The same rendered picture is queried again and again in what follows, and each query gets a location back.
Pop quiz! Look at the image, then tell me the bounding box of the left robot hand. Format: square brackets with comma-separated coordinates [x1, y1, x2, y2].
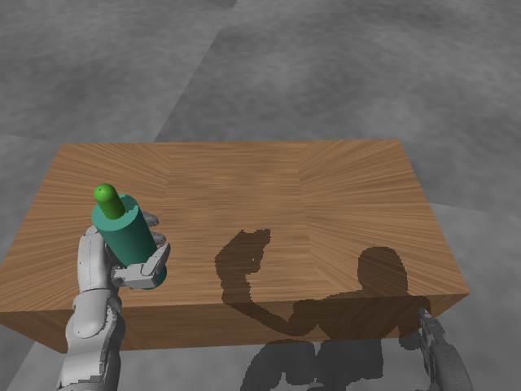
[77, 211, 171, 295]

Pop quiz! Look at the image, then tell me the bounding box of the right robot hand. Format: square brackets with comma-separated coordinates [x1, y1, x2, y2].
[414, 307, 474, 391]

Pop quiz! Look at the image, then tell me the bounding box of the bottle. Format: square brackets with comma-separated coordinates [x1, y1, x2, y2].
[91, 184, 167, 290]

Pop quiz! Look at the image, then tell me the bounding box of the left robot arm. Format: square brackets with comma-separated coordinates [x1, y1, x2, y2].
[55, 288, 125, 391]

